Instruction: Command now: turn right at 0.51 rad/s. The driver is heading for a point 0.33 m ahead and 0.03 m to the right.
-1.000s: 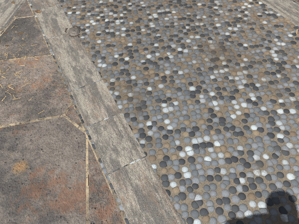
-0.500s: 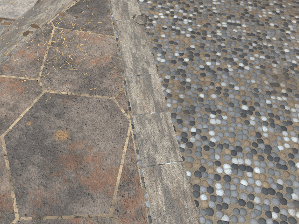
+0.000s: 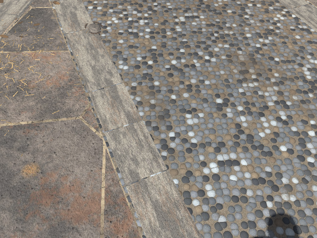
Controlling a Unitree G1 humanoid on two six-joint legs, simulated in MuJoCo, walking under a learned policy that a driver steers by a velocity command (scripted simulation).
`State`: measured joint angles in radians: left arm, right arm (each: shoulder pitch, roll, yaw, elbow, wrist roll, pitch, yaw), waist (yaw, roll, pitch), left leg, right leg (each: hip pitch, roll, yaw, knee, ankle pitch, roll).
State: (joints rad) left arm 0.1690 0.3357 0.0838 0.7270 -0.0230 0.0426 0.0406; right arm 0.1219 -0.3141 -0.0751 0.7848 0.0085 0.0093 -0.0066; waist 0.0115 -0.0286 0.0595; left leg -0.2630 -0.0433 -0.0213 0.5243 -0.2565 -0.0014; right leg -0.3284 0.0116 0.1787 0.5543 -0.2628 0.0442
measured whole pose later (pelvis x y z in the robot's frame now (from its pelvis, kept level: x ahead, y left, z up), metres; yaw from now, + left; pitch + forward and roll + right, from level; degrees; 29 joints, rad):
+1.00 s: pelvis +0.01 -0.02 +0.00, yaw -8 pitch +0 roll -2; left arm 0.08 0.30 0.08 0.75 -0.01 0.03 0.03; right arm 0.18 -0.30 -0.07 0.74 0.02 0.07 0.01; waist -0.02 -0.02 0.08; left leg -0.28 0.05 0.07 0.64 -0.33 -0.02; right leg -0.24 -0.08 -0.22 0.54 -0.30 0.00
